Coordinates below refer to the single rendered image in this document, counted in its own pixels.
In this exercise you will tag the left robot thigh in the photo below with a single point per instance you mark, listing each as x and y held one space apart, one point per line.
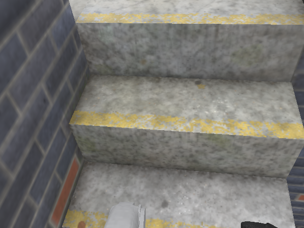
126 215

